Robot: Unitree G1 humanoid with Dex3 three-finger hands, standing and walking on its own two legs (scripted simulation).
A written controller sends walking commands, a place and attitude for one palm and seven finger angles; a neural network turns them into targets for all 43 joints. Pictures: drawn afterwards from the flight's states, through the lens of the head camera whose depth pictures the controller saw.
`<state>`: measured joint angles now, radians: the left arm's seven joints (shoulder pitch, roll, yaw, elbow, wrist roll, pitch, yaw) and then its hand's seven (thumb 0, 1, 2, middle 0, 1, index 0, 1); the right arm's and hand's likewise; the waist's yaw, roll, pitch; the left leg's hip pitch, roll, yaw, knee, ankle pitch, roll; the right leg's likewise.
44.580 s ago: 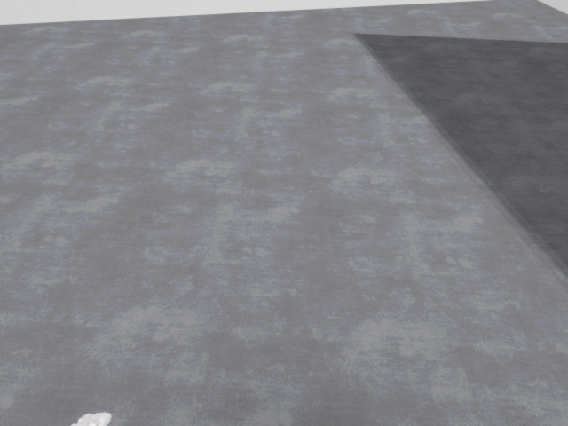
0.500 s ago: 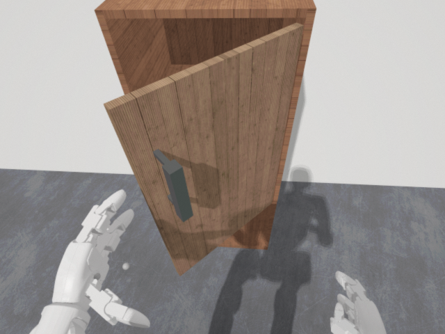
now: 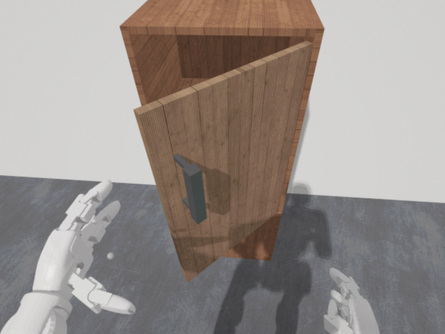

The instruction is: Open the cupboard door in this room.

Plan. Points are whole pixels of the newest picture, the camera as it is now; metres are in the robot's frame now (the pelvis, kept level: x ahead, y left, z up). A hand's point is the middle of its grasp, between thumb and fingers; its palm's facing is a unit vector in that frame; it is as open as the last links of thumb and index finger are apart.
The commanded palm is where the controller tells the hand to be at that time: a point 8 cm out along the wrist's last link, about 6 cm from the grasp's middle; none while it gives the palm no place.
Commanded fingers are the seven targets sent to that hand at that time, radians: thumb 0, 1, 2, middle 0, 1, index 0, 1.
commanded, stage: draw the hand back to the body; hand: left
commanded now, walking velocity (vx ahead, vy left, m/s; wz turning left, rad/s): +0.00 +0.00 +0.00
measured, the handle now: (189, 189) +0.35 +0.11 +0.10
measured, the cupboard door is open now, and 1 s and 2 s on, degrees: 45 45 45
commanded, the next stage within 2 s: step back with the hand held close in 1.06 s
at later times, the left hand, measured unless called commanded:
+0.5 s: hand (64, 224) +0.22 +0.25 +0.15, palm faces +0.37 -0.85 -0.39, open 11.3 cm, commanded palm +0.17 +0.30 +0.17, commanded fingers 0.00 0.62 0.78 -0.19 -0.30 -0.19 -0.30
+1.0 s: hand (55, 218) +0.22 +0.26 +0.17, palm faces +0.43 -0.82 -0.39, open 7.5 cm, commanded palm +0.17 +0.30 +0.19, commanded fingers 0.00 0.90 0.90 -0.20 -0.30 -0.20 -0.30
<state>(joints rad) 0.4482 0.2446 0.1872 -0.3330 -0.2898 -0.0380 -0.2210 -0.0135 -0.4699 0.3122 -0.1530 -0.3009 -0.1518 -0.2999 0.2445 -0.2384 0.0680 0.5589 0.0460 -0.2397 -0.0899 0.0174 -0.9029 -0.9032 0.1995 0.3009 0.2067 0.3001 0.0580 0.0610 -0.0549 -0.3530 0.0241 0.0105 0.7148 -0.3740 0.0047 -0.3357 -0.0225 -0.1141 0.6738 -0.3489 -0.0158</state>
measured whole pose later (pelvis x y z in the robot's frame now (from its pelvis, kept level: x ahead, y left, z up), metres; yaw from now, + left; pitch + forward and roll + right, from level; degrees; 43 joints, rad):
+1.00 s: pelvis +0.02 +0.01 +0.03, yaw -3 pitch -5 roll -1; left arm 0.45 0.32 0.32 -0.35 -0.05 -0.08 0.12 0.01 0.87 0.89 -0.21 -0.30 -0.21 -0.30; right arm 0.18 -0.22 0.02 0.66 -0.01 -0.10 -0.07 0.02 -0.90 -0.90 0.20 0.30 0.21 0.30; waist 0.08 0.06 0.04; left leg -0.05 0.02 0.06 0.38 -0.25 0.01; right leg -0.06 0.00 -0.06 0.35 -0.21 -0.01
